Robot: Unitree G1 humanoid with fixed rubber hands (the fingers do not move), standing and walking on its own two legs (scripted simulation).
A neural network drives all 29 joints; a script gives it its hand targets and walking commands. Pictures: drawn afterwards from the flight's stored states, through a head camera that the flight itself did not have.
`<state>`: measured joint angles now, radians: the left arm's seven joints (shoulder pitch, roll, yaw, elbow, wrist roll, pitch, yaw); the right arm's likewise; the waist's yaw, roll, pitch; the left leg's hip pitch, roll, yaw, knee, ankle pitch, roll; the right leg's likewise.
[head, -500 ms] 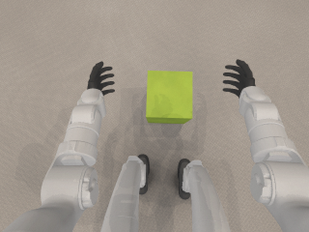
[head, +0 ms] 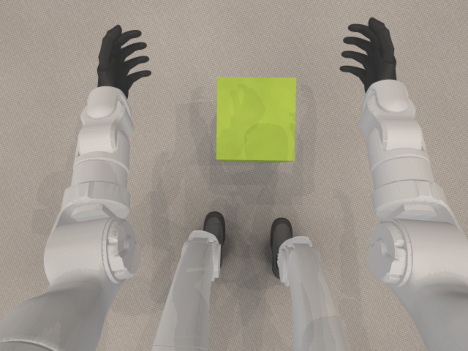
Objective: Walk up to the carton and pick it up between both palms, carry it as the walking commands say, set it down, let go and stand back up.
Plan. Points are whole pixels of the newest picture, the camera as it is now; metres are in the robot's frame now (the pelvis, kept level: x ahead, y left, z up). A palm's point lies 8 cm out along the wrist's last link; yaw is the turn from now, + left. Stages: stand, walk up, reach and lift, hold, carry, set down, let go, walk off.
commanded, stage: reach and lift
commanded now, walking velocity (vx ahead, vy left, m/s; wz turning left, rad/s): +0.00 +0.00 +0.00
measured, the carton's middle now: (253, 126) +0.49 +0.00 -0.53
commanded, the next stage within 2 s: none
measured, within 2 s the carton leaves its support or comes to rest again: neither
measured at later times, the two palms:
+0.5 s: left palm (153, 108) +0.48 +0.22 -0.28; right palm (337, 105) +0.50 -0.16 -0.28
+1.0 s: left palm (173, 120) +0.48 +0.21 -0.42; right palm (317, 118) +0.50 -0.16 -0.42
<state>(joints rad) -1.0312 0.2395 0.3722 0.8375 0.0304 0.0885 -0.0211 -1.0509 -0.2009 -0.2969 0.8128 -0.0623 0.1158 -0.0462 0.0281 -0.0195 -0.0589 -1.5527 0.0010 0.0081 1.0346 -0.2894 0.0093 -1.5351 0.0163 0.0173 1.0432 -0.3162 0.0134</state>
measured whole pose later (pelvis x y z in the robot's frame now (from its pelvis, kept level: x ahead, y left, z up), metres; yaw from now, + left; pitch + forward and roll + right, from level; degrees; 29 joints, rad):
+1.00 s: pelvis -0.05 +0.00 -0.25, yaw -1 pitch +42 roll -2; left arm -1.37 0.35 0.15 1.06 -0.20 0.06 0.12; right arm -1.39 -0.34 -0.11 1.06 0.18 0.08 -0.13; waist 0.04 0.00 0.25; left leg -2.24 0.00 -0.01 2.05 -0.53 0.01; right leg -2.21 0.02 -0.01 2.06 -0.58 0.02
